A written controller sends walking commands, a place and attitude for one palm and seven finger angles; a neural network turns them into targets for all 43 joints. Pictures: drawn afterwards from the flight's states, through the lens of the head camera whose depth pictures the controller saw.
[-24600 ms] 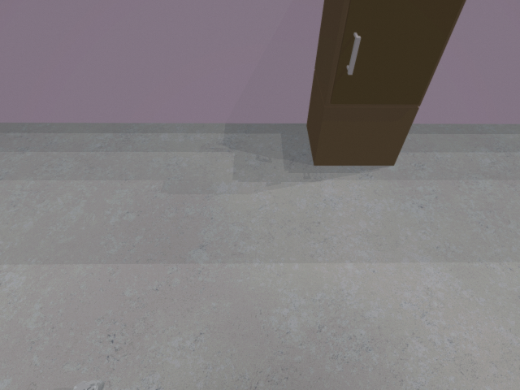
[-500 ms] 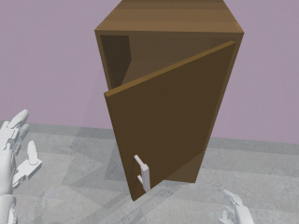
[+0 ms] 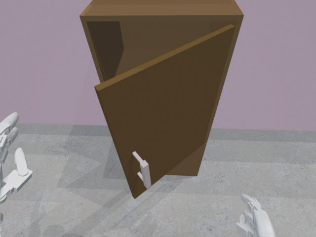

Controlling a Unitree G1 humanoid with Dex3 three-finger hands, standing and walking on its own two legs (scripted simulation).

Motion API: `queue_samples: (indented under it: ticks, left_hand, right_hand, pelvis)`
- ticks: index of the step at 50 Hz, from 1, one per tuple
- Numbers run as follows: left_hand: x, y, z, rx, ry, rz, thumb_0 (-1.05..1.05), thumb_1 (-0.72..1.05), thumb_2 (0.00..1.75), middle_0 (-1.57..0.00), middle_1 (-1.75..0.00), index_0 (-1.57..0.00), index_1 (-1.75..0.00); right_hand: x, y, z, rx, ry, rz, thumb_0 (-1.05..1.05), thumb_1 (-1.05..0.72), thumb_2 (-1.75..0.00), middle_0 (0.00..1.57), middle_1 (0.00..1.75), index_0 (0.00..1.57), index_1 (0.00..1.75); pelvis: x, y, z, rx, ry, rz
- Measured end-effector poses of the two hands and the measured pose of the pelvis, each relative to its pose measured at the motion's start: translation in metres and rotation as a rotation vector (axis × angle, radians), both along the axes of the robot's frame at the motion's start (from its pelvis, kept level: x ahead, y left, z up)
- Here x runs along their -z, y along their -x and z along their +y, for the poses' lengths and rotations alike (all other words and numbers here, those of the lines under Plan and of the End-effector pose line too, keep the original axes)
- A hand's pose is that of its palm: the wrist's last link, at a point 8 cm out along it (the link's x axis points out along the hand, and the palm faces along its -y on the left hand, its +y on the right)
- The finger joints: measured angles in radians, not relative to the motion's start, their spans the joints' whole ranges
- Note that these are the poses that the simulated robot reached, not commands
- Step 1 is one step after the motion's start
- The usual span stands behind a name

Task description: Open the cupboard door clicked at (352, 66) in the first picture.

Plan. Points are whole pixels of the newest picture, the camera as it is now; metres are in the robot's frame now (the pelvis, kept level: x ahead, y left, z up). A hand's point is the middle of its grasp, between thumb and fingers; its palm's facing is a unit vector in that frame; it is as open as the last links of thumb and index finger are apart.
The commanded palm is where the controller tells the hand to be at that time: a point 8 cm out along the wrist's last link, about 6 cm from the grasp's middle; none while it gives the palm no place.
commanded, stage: step back with the hand held close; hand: left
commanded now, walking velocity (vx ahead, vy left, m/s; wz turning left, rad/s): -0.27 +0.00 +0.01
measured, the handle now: (142, 170) +0.33 +0.08 -0.10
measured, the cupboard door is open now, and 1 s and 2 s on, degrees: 42 42 42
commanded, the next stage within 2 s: stop stepping back and stand still in 1.30 s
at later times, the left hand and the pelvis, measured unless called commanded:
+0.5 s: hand out of the picture +0.14 +0.28 +0.15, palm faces +0.48 -0.73 -0.49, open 7.4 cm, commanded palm +0.08 +0.32 +0.17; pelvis -0.06 +0.01 -0.02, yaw +2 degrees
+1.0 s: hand (10, 223) +0.12 +0.24 +0.15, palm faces +0.33 -0.79 -0.52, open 7.4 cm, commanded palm +0.04 +0.29 +0.17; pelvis -0.11 -0.01 -0.01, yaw -2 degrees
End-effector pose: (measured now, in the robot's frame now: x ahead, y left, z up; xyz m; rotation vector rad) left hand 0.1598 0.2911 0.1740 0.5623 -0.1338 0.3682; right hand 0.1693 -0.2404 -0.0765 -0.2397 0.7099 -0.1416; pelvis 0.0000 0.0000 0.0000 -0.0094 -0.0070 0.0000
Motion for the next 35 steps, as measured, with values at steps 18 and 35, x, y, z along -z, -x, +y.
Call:
queue_samples:
  ticks: [18, 35]
  left_hand:
    - [0.003, 0.050, 0.020, -0.005, -0.048, -0.080, 0.02, 0.89, 0.90, -0.22, -0.30, -0.21, -0.30]
    - [0.004, 0.070, 0.028, 0.019, -0.058, -0.166, 0.02, 0.89, 0.90, -0.22, -0.30, -0.21, -0.30]
  right_hand:
    - [0.001, 0.055, 0.016, 0.010, 0.041, 0.010, 0.01, -0.90, -0.89, 0.20, 0.30, 0.20, 0.30]
    - [0.010, 0.084, 0.022, -0.002, 0.055, 0.043, 0.01, -0.90, -0.89, 0.20, 0.30, 0.20, 0.30]
  pelvis:
    - [0.012, 0.048, 0.014, -0.002, -0.002, -0.003]
    - [0.020, 0.071, 0.020, -0.030, 0.013, 0.000]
